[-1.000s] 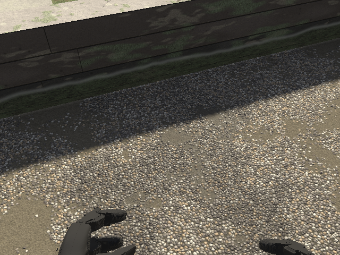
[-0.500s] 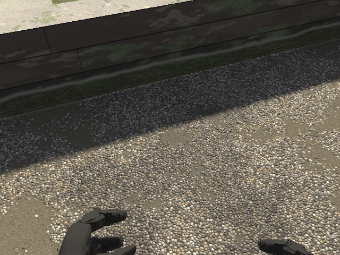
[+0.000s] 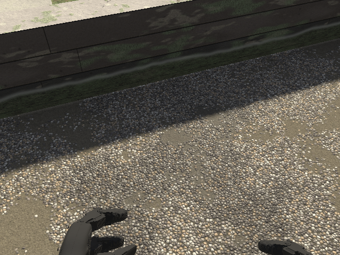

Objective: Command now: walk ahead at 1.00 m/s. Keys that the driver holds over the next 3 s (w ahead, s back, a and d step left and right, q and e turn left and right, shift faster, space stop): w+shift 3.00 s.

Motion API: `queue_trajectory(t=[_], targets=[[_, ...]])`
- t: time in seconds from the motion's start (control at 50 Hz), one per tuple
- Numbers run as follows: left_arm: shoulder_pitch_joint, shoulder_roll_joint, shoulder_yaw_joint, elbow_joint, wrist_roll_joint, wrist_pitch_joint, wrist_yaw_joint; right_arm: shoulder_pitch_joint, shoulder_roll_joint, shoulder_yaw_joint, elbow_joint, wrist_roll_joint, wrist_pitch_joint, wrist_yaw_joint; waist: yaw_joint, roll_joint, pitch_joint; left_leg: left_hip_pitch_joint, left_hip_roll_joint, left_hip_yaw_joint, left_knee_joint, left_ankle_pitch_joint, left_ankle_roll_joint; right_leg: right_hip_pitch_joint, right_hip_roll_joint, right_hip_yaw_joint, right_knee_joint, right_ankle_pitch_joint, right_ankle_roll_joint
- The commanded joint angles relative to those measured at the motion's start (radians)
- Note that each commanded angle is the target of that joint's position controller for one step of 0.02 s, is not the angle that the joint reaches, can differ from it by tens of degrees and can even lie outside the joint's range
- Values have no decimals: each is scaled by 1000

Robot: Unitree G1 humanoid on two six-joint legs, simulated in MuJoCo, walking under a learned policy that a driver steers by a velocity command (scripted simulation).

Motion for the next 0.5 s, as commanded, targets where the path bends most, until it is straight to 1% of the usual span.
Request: queue_trajectory(t=[0.02, 0.06, 0.08, 0.1, 0.12, 0.14, 0.16, 0.22, 0.24, 0.26, 0.28, 0.32, 0.34, 0.36, 0.38, 0.4, 0.42, 0.48, 0.5], targets=[[-131, 64, 19, -104, 8, -18, 3, -86, -55, -14, -100, -1, -19, -3, 1, -10, -114, 53, 35, -44, -84, 168, 16, -9, -73, 54, -114, 129, 6], [-131, 63, 18, -107, 7, -15, 3, -87, -56, -13, -100, -1, -21, -3, 3, -8, -112, 50, 34, -42, -81, 170, 15, -12, -74, 56, -114, 126, 6], [-172, 54, 19, -115, -8, -22, 1, -100, -62, -20, -98, 1, -19, -1, -5, 7, -112, 56, 43, -52, -91, 165, 19, -20, -70, 51, -113, 85, 2], [-173, 52, 18, -116, -9, -26, 0, -106, -67, -21, -100, 1, -18, 0, -3, 14, -114, 57, 48, -56, -96, 158, 22, -22, -70, 47, -115, 86, 3], [-171, 54, 18, -114, -8, -28, -1, -106, -66, -22, -100, 2, -17, 0, -3, 12, -115, 59, 48, -58, -98, 156, 23, -19, -70, 45, -114, 90, 3], [-131, 61, 18, -106, 8, -22, 2, -91, -59, -15, -101, -1, -18, -2, 5, -3, -116, 54, 39, -47, -88, 165, 18, -9, -74, 49, -114, 128, 7], [-129, 64, 19, -104, 9, -18, 3, -86, -55, -14, -99, 0, -19, -3, 2, -11, -112, 51, 35, -44, -84, 169, 16, -7, -74, 53, -113, 132, 6], [-132, 62, 18, -108, 6, -14, 3, -87, -56, -13, -99, -1, -21, -3, 3, -9, -113, 51, 33, -41, -79, 170, 14, -13, -76, 56, -117, 121, 5], [-174, 54, 18, -116, -9, -21, 1, -100, -61, -20, -98, 1, -19, -1, -6, 6, -112, 57, 43, -52, -90, 166, 19, -22, -70, 50, -115, 83, 2], [-174, 52, 18, -117, -10, -26, -1, -105, -66, -21, -99, 1, -18, 0, -3, 13, -114, 58, 48, -56, -95, 160, 21, -22, -71, 46, -116, 85, 3], [-132, 61, 17, -108, 6, -21, 1, -92, -60, -15, -101, -1, -19, -2, 5, -1, -117, 54, 39, -46, -86, 166, 17, -11, -75, 48, -116, 124, 7], [-131, 63, 18, -107, 7, -16, 3, -86, -55, -12, -99, -1, -20, -3, 3, -10, -111, 50, 34, -43, -81, 171, 14, -11, -75, 53, -115, 126, 6], [-171, 54, 18, -115, -7, -23, 1, -101, -61, -19, -97, 2, -18, -1, -4, 6, -111, 54, 43, -52, -91, 167, 19, -19, -70, 48, -112, 87, 2], [-172, 52, 17, -117, -9, -26, -1, -106, -66, -21, -99, 2, -18, 0, -2, 14, -114, 55, 47, -56, -95, 161, 21, -19, -71, 45, -114, 85, 3], [-170, 53, 18, -114, -7, -28, -1, -106, -65, -22, -99, 2, -17, 1, -2, 12, -115, 57, 47, -58, -97, 159, 22, -18, -71, 43, -115, 89, 3], [-130, 61, 17, -106, 8, -22, 1, -92, -58, -15, -100, 0, -18, -2, 5, -3, -116, 53, 39, -47, -87, 166, 17, -9, -75, 47, -115, 126, 7], [-128, 63, 19, -104, 9, -19, 3, -86, -54, -13, -98, 0, -19, -3, 2, -12, -112, 51, 34, -44, -83, 170, 15, -7, -75, 51, -114, 130, 6], [-131, 62, 18, -109, 6, -14, 3, -87, -55, -12, -99, -1, -21, -3, 3, -10, -113, 51, 32, -42, -78, 171, 13, -13, -77, 55, -118, 119, 5], [-174, 53, 18, -117, -9, -22, 1, -100, -61, -19, -97, 1, -19, -1, -5, 5, -112, 56, 43, -52, -89, 168, 18, -21, -72, 48, -116, 82, 2]])
Next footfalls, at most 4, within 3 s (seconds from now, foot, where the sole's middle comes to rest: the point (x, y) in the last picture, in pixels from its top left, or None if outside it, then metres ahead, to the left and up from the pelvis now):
none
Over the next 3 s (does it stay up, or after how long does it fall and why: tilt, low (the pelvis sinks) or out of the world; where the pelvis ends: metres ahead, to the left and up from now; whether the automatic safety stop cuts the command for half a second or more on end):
stays up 0.00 0.00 0.00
